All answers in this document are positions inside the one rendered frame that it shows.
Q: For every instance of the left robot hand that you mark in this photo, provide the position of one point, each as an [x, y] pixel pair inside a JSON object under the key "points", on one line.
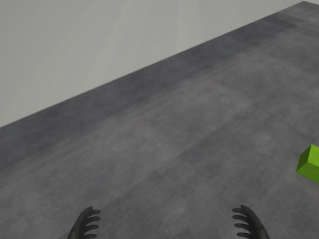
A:
{"points": [[80, 228]]}

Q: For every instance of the carton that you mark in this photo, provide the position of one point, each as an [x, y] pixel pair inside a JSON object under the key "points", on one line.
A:
{"points": [[308, 164]]}

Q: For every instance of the right robot hand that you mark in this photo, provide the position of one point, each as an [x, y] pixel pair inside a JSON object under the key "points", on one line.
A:
{"points": [[254, 225]]}

